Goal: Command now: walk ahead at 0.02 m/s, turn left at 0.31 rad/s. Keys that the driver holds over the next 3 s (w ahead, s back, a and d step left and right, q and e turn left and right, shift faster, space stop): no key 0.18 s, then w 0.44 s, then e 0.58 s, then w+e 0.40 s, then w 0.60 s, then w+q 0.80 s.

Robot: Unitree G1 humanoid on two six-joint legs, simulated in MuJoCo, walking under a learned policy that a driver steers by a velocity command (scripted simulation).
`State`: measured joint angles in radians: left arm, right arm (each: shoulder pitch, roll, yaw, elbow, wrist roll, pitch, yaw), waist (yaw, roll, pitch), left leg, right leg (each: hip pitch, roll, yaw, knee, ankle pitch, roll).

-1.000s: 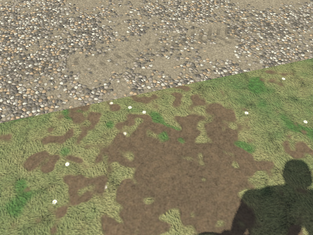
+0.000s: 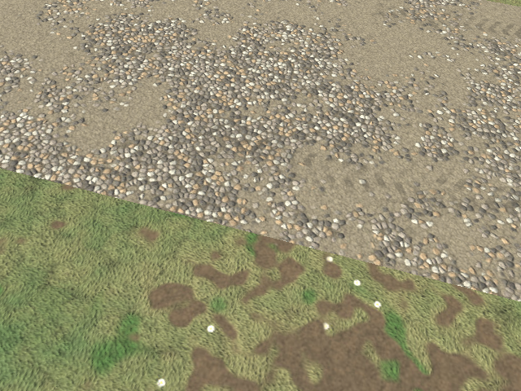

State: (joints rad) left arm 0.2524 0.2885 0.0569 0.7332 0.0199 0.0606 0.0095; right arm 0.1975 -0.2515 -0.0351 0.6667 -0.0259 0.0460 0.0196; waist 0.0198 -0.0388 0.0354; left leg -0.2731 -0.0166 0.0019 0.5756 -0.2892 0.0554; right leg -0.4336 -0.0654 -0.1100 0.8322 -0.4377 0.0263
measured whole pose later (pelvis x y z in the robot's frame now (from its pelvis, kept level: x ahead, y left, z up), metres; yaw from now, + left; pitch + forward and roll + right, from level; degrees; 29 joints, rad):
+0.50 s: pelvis +0.04 -0.01 +0.01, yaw +2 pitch +0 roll +1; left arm 0.42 0.23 0.04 0.88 0.02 -0.04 0.00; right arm 0.25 -0.26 -0.05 0.80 -0.04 -0.01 0.03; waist 0.02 0.03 0.00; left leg -0.45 -0.02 0.01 0.87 -0.29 0.06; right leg -0.02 0.03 -0.03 0.28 -0.26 -0.06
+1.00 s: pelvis +0.20 +0.06 +0.01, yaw -7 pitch +0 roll -1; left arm 0.25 0.26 0.08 0.88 0.02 0.03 -0.01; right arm 0.19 -0.21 -0.03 0.82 -0.02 -0.05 -0.03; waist 0.02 -0.04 0.09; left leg -0.29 0.02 0.17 0.42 -0.13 0.08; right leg -0.50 -0.01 -0.01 1.13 -0.39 -0.02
